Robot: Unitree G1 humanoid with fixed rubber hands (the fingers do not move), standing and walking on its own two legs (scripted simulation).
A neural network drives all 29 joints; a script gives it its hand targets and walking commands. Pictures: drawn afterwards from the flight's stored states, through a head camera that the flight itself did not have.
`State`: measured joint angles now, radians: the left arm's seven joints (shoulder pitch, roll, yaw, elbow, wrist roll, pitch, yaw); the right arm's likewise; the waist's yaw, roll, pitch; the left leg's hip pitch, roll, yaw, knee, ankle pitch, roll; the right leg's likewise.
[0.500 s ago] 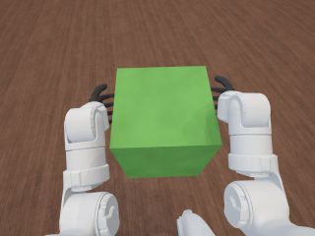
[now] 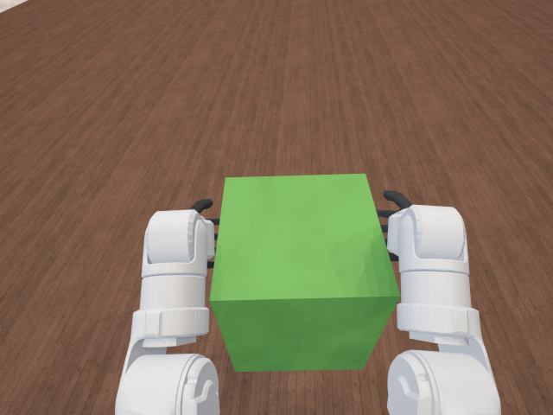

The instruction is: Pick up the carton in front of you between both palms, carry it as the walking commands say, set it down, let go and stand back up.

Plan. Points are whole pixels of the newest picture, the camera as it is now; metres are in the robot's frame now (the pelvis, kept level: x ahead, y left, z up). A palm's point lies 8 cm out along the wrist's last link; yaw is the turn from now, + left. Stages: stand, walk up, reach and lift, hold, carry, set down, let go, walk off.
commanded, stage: carry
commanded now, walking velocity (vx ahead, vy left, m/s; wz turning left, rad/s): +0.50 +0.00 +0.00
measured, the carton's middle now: (297, 277) +0.35 +0.00 +0.02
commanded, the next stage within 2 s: none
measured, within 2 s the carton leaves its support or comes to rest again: neither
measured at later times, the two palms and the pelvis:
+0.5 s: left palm (226, 155) +0.60 +0.14 +0.08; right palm (370, 153) +0.59 -0.14 +0.08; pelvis +0.31 +0.01 -0.02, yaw -3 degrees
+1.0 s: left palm (236, 94) +0.90 +0.16 +0.06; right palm (342, 88) +0.90 -0.12 +0.07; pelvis +0.62 +0.03 -0.03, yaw -3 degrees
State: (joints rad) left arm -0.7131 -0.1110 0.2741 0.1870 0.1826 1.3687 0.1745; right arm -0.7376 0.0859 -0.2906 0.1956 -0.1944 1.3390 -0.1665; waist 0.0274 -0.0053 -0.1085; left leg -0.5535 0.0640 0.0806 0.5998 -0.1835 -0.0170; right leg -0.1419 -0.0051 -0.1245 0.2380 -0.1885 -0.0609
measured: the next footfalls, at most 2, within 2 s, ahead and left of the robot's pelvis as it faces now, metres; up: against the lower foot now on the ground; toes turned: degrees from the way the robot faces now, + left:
left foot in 0.14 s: +0.24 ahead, +0.14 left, +0.00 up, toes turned +8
right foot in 0.52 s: +0.47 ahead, -0.10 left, +0.00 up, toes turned -12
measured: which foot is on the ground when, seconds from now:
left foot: up 0.00-0.12, down 0.14-0.54, up 0.56-0.90, down 0.92-1.00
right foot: down 0.00-0.16, up 0.18-0.50, down 0.52-0.96, up 0.98-1.00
